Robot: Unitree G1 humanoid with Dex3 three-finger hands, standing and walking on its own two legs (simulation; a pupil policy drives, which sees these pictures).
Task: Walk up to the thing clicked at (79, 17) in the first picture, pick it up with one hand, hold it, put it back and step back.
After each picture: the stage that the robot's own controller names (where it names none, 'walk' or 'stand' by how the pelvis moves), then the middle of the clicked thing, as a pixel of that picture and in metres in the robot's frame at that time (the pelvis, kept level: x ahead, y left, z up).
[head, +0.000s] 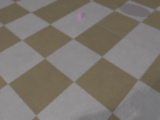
stand; (79, 15) +1.95 -0.01 -0.72
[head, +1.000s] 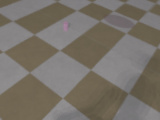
walk; (65, 26) +1.82 +0.06 -0.72
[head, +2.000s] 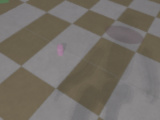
walk; (60, 50) +1.22 +0.14 -0.72
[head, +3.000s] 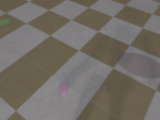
walk; (63, 89) +0.77 +0.13 -0.72
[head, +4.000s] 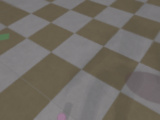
walk; out of the picture +0.51 +0.17 -0.71
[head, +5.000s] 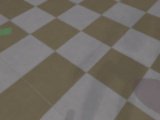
stand; out of the picture +0.38 +0.16 -0.71
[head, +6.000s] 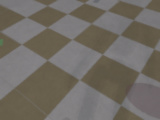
stand; out of the picture +0.37 +0.17 -0.72
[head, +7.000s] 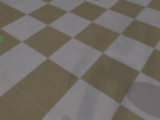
stand; out of the picture +0.37 +0.17 -0.73
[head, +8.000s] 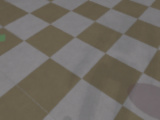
stand; out of the picture +0.36 +0.16 -0.73
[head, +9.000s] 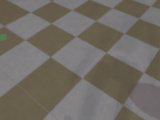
stand; out of the picture +0.36 +0.16 -0.73
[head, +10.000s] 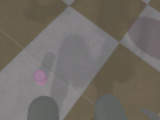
go down; (40, 78) +0.43 +0.17 -0.44
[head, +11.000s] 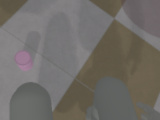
go down; (24, 61) +0.45 +0.20 -0.32
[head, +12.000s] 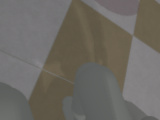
close in; out of the picture +0.43 +0.25 -0.23
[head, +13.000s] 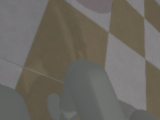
close; out of the picture +0.43 +0.25 -0.23
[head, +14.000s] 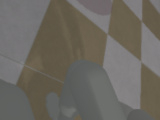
lift; out of the picture +0.42 +0.24 -0.24
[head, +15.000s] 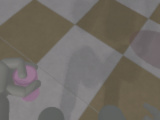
lift; (27, 84) +0.33 +0.18 -0.03
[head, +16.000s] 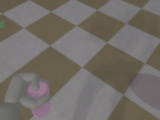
hold; (39, 99) +0.30 +0.16 -0.01
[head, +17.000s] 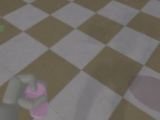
hold; (37, 100) +0.30 +0.17 -0.02
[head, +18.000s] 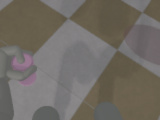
crouch; (25, 70) +0.40 +0.18 -0.08
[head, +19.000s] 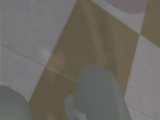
lower; out of the picture +0.45 +0.25 -0.20
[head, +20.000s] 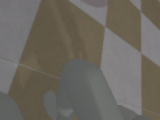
lower; out of the picture +0.45 +0.29 -0.24
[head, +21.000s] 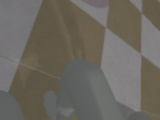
lower; out of the picture +0.45 +0.28 -0.24
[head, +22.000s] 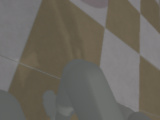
lower; out of the picture +0.45 +0.28 -0.25
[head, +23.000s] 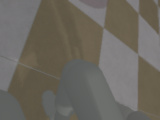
lower; out of the picture +0.45 +0.28 -0.25
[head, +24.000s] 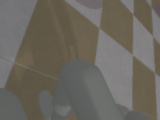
open; out of the picture +0.44 +0.26 -0.25
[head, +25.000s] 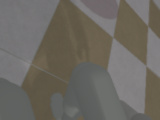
stand; out of the picture +0.44 +0.25 -0.25
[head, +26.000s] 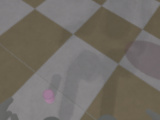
stand; (49, 96) +0.43 +0.17 -0.56
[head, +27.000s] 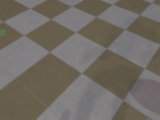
stand; out of the picture +0.40 +0.16 -0.66
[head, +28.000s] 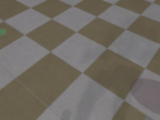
stand; out of the picture +0.40 +0.15 -0.67
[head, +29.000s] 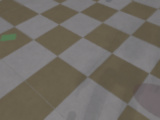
stand; out of the picture +0.42 +0.15 -0.72
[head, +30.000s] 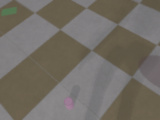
walk; (69, 103) +0.46 +0.17 -0.71
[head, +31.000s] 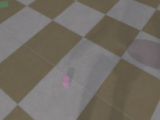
walk; (66, 81) +0.67 +0.14 -0.70
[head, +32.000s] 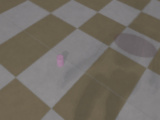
walk; (60, 60) +0.97 +0.15 -0.70
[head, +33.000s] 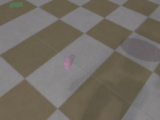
stand; (67, 63) +1.01 +0.14 -0.71
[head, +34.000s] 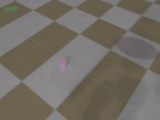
stand; (63, 64) +1.03 +0.17 -0.72
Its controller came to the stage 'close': yes
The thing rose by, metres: 0.70
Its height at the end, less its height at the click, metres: +0.00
